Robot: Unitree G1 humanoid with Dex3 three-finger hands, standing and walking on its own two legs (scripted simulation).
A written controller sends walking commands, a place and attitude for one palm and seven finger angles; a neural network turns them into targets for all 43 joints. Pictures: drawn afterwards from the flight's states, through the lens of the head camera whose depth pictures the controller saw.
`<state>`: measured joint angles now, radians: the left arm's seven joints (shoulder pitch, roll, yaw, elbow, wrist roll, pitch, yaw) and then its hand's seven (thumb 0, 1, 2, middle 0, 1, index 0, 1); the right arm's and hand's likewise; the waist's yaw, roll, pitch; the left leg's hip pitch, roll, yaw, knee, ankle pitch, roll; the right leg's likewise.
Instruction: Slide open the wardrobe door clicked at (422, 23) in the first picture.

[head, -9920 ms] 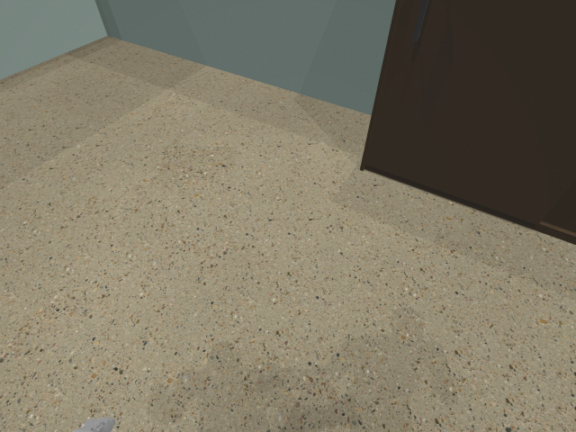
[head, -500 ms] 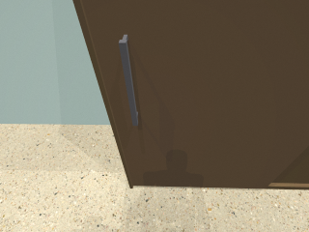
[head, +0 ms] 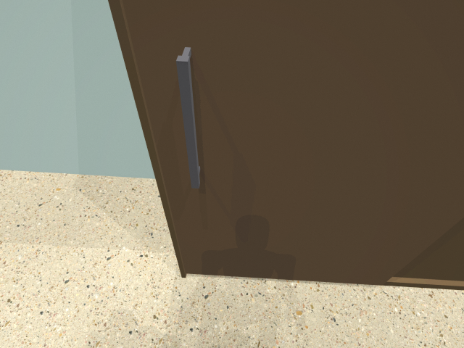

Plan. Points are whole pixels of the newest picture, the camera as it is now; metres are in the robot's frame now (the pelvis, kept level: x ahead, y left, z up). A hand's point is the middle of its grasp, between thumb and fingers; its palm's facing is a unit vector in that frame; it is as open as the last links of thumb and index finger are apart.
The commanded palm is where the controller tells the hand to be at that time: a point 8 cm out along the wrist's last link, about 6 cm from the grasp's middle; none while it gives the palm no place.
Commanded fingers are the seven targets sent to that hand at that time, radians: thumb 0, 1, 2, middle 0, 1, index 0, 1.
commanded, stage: look again from close up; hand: left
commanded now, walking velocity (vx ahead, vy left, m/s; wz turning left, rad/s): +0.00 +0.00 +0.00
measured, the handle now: (192, 129) +0.49 +0.12 +0.11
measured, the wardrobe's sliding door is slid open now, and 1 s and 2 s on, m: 0.00 0.00 0.00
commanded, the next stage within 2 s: raise the hand with hooked fingers in 0.44 s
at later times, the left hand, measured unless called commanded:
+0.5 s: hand out of the picture +0.00 +0.18 -0.17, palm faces +0.02 -0.98 -0.20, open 7.4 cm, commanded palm none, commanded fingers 0.00 0.90 0.90 -0.20 -0.30 -0.20 -0.30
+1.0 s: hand out of the picture +0.12 +0.20 -0.04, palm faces +0.12 -0.99 -0.01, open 8.8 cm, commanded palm +0.12 +0.25 -0.02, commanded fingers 0.00 0.34 0.66 -0.24 -0.66 -0.24 -0.66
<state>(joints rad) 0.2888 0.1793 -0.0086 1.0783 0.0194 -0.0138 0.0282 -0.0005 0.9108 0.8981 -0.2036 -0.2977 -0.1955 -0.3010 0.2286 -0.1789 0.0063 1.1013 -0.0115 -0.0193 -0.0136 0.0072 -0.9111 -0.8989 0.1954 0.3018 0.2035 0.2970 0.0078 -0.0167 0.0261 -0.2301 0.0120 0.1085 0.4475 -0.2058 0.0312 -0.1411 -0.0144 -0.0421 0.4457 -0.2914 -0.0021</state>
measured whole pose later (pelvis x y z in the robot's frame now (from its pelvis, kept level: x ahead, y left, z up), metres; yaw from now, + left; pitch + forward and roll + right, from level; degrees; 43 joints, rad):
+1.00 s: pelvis -0.04 -0.02 -0.07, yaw +3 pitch +9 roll -2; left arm 0.48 0.23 0.21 0.10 -0.30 -0.45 -0.33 0.01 0.57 0.75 -0.23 -0.52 -0.22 -0.52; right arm 0.17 -0.28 -0.05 0.50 0.03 -0.22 -0.05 0.01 -0.91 -0.90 0.20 0.30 0.20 0.30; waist 0.04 -0.01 -0.11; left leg -0.78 0.05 0.02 1.03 -0.40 0.01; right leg -0.65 -0.01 -0.12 1.02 -0.52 -0.04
